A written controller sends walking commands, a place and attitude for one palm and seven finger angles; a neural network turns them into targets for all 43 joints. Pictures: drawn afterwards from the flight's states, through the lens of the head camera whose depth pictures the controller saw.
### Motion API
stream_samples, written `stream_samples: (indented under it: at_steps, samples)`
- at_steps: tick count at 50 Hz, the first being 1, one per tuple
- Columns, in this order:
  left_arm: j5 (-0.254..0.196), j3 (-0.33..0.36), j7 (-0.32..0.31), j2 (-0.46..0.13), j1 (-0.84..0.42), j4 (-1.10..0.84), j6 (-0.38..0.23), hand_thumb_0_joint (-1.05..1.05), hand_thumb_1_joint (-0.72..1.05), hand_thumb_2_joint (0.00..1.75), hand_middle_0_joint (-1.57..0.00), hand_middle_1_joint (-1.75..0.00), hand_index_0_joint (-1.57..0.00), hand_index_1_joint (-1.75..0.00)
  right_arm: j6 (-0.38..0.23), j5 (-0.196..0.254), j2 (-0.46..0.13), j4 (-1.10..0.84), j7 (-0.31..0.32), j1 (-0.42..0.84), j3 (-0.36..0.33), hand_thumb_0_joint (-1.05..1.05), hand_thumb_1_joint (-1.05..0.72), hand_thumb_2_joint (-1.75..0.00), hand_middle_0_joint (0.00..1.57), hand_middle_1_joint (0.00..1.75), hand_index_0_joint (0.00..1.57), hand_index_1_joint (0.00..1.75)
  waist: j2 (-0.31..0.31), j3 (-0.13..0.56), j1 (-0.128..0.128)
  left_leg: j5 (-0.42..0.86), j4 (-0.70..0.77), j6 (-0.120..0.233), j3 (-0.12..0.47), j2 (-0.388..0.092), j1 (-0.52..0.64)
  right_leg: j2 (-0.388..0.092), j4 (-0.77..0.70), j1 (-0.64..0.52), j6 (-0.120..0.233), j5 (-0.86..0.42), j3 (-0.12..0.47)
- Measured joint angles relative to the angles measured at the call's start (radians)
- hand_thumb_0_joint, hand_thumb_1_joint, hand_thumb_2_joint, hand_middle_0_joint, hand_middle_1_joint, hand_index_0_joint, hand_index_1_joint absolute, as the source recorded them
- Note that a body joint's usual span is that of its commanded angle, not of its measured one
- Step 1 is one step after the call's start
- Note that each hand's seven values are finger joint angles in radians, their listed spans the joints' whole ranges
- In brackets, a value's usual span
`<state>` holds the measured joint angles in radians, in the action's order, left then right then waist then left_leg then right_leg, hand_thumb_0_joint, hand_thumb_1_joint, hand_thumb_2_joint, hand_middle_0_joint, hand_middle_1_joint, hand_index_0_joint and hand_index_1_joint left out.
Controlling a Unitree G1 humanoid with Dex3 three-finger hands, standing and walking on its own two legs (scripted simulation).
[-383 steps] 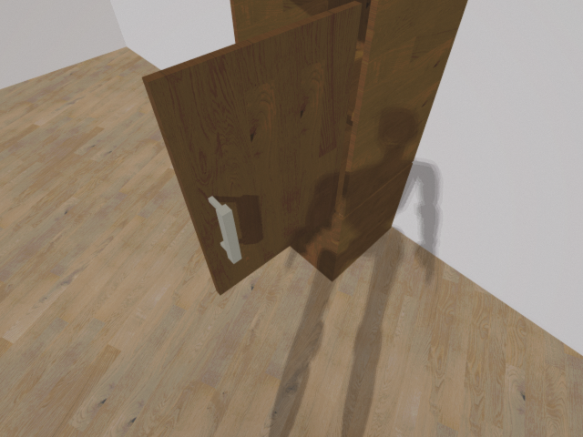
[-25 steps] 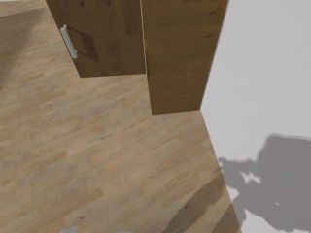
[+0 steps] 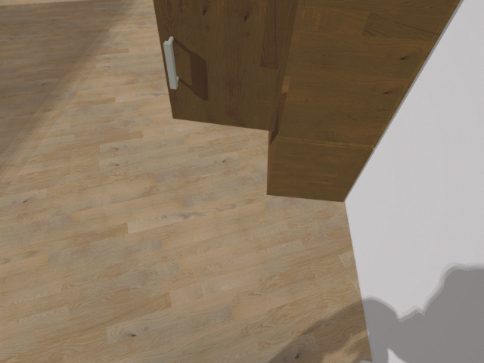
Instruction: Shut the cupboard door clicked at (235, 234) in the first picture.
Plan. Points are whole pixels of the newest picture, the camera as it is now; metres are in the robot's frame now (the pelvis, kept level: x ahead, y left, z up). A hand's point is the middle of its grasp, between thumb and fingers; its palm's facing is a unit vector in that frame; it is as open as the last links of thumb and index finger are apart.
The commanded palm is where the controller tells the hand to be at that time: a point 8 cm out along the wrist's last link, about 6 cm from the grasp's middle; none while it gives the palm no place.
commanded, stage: take the last steps up to it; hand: left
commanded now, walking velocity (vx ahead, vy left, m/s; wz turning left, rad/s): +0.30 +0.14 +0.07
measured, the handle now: (172, 63) +0.98 +0.34 -0.07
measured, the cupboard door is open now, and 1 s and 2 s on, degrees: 87 87 87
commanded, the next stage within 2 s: come to a stop and stand still in 1.10 s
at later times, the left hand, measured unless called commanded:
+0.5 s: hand (153, 316) +0.21 +0.19 -0.14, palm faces +0.12 -0.97 -0.22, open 7.1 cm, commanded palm none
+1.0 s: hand (149, 221) +0.41 +0.26 -0.15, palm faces +0.07 -0.98 -0.20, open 7.3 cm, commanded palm none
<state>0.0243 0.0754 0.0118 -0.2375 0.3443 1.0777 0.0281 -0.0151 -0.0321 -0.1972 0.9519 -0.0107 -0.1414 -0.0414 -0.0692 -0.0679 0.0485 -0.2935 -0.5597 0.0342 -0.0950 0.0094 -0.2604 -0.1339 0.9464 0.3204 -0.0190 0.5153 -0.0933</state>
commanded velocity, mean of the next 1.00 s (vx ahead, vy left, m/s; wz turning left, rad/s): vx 0.29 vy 0.11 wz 0.00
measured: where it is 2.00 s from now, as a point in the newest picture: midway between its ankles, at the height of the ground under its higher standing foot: (224, 296)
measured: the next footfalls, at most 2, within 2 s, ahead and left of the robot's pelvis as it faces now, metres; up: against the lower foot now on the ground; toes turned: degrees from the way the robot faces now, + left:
right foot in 0.28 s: +0.20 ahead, -0.11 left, +0.00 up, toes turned -7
left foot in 0.70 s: +0.36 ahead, +0.18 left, +0.00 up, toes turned +10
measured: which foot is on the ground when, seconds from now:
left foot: down 0.00-0.28, up 0.30-0.68, down 0.70-1.00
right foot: up 0.00-0.26, down 0.28-0.68, up 0.70-1.00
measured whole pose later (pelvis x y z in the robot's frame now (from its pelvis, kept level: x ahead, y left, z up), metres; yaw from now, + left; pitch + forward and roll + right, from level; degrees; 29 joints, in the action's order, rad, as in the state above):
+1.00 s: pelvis +0.34 +0.07 +0.01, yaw +1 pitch -1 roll +2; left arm 0.03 0.06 0.02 -0.17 0.19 1.00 -0.02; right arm -0.04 -0.04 -0.18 1.06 0.01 -0.28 -0.04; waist -0.01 -0.05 0.01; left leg -0.25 -0.41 0.03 -0.16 0.01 -0.15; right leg -0.09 0.73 0.44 0.01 0.31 -0.11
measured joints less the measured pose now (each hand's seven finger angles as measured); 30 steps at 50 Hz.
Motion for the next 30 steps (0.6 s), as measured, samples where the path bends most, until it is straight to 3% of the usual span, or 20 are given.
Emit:
stream_samples:
  at_steps: [2,4,8,12,14,16,18,20,25,30]
  samples:
    - [0.002,0.000,0.003,-0.004,-0.033,-0.004,0.005,0.01,0.91,0.90,-0.20,-0.30,-0.20,-0.29,-0.008,-0.001,0.012,0.006,0.010,-0.032,0.008,0.01,-0.91,-0.90,0.20,0.29,0.20,0.30,0.005,0.003,-0.005,-0.009,0.034,0.001,0.005,0.009,0.031,0.009,0.125,0.083,0.007,-0.043,0.018]
    - [0.002,-0.004,0.008,0.001,-0.067,-0.023,-0.002,0.02,0.91,0.90,-0.20,-0.30,-0.20,-0.29,-0.012,0.000,0.020,0.028,0.015,-0.067,0.015,0.00,-0.90,-0.90,0.20,0.29,0.20,0.30,0.019,0.006,-0.007,0.006,0.090,-0.001,0.014,0.015,0.072,0.011,0.144,0.138,0.008,-0.094,0.019]
    - [0.000,-0.017,0.012,0.022,-0.133,-0.069,-0.020,0.01,0.92,0.90,-0.19,-0.30,-0.20,-0.29,-0.013,0.000,0.031,0.080,0.014,-0.135,0.022,0.01,-0.91,-0.90,0.20,0.29,0.20,0.30,0.049,0.010,-0.021,0.012,0.170,0.001,0.025,0.021,0.149,0.015,-0.032,0.162,0.005,-0.150,0.006]
    - [0.000,-0.025,0.016,0.039,-0.188,-0.104,-0.035,0.01,0.91,0.90,-0.19,-0.30,-0.20,-0.29,-0.007,0.000,0.036,0.126,0.009,-0.193,0.021,0.01,-0.90,-0.90,0.20,0.29,0.20,0.30,0.066,0.005,-0.043,-0.044,0.152,-0.015,0.024,0.022,0.201,0.038,-0.243,0.104,0.007,-0.208,-0.013]
    - [0.003,-0.026,0.018,0.043,-0.202,-0.120,-0.057,0.01,0.91,0.90,-0.20,-0.30,-0.20,-0.29,-0.004,0.007,0.035,0.143,0.007,-0.225,0.018,0.01,-0.90,-0.90,0.20,0.30,0.20,0.30,0.070,0.005,-0.052,-0.116,0.045,-0.020,0.025,0.018,0.183,0.050,-0.333,0.049,0.031,-0.262,-0.021]
    - [0.001,-0.028,0.013,0.061,-0.214,-0.125,-0.078,0.01,0.91,0.90,-0.20,-0.30,-0.20,-0.29,0.011,0.010,0.025,0.163,0.005,-0.228,0.009,0.01,-0.90,-0.90,0.20,0.29,0.20,0.30,0.096,-0.008,-0.063,-0.206,-0.218,-0.017,0.048,0.006,0.093,0.056,-0.289,0.032,0.059,-0.246,-0.048]
    - [-0.003,-0.031,0.002,0.077,-0.200,-0.128,-0.085,0.01,0.91,0.90,-0.20,-0.30,-0.20,-0.29,0.027,0.007,0.015,0.175,0.002,-0.216,-0.002,0.01,-0.90,-0.90,0.20,0.29,0.20,0.30,0.102,-0.007,-0.066,-0.176,-0.442,-0.023,0.058,-0.003,-0.017,0.059,-0.312,-0.008,0.064,-0.225,-0.063]
    - [-0.004,-0.032,-0.007,0.091,-0.173,-0.118,-0.087,0.01,0.91,0.90,-0.20,-0.30,-0.20,-0.29,0.034,0.002,0.008,0.171,-0.001,-0.194,-0.011,0.01,-0.91,-0.90,0.20,0.29,0.20,0.30,0.099,0.002,-0.068,-0.094,-0.520,-0.036,0.053,-0.030,-0.110,0.064,-0.381,-0.053,0.053,-0.240,-0.069]
    - [-0.005,-0.007,-0.019,0.068,-0.103,-0.069,-0.101,-0.01,0.96,0.90,-0.20,-0.30,-0.20,-0.30,0.026,0.000,0.014,0.126,-0.014,-0.143,-0.022,0.01,-0.91,-0.90,0.20,0.29,0.20,0.30,0.064,0.030,-0.054,0.044,-0.352,-0.072,0.038,-0.091,-0.221,0.064,-0.553,-0.158,0.043,-0.282,-0.072]
    - [0.002,-0.012,-0.006,0.053,-0.034,-0.008,-0.095,0.00,0.94,0.90,-0.20,-0.30,-0.20,-0.30,0.014,0.002,0.011,0.087,-0.028,-0.080,-0.022,0.01,-0.91,-0.90,0.20,0.29,0.19,0.30,0.049,0.031,-0.019,0.084,-0.119,-0.077,0.015,-0.091,-0.209,0.040,-0.595,-0.234,0.004,-0.250,-0.067]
